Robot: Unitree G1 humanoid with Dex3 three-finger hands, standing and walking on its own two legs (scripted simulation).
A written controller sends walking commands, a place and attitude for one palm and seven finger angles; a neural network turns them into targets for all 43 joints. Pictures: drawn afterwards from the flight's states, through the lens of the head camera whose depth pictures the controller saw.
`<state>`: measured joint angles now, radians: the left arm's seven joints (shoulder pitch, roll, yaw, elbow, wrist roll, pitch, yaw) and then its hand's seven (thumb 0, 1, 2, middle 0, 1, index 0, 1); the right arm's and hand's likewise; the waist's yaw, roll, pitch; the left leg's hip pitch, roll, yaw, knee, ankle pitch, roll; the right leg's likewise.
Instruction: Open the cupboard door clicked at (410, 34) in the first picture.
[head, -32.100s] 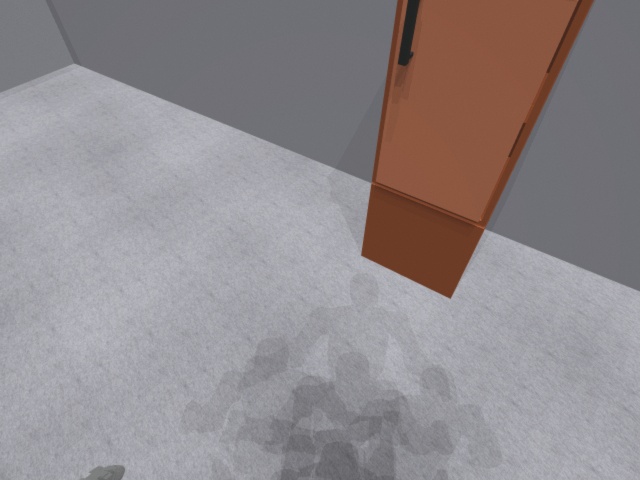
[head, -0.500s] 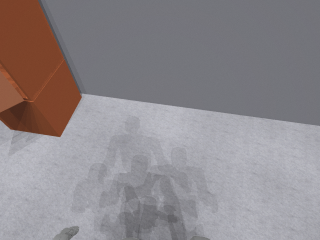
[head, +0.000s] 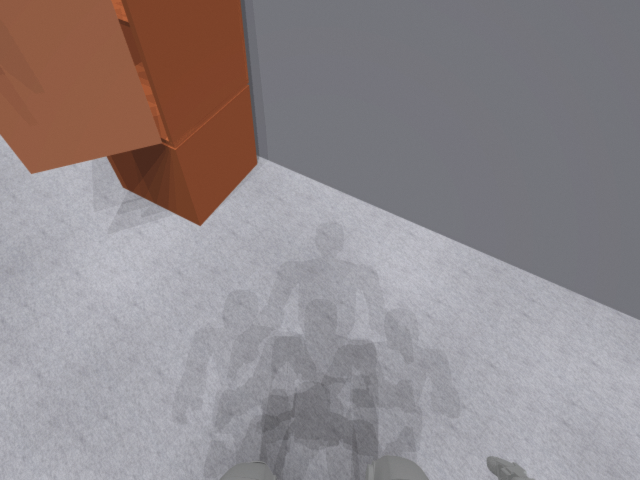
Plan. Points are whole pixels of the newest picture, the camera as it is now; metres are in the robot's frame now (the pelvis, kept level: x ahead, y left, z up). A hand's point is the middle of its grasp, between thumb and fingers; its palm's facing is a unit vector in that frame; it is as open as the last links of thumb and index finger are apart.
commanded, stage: turn to face it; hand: left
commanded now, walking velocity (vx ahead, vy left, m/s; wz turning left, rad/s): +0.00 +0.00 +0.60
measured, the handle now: out of the picture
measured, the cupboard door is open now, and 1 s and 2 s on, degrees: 53 53 53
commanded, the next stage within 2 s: take the last steps up to it in 0.60 s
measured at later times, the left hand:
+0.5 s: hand out of the picture +0.01 +0.17 -0.16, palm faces +0.31 -0.92 -0.22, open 7.4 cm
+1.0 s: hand out of the picture -0.02 +0.16 -0.14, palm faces +0.48 -0.85 -0.22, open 7.4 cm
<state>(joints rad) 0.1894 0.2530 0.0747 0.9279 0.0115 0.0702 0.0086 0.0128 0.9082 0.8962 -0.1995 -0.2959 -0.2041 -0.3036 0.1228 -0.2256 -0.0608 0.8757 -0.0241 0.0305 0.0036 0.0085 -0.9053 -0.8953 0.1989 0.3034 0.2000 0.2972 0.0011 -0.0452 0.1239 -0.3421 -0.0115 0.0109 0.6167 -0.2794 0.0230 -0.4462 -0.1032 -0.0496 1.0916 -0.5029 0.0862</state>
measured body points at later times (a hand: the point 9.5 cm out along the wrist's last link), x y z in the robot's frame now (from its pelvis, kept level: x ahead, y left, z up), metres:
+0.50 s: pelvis +0.02 -0.03 +0.01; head +0.07 -0.01 +0.45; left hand +0.00 +0.22 -0.14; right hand +0.20 -0.24 -0.13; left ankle +0.00 +0.09 -0.71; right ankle +0.03 -0.16 -0.73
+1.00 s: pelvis +0.05 -0.02 +0.02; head +0.08 -0.02 +0.47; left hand -0.04 +0.20 -0.13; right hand +0.21 -0.22 -0.14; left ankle +0.00 +0.11 -0.65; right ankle +0.07 -0.15 -0.73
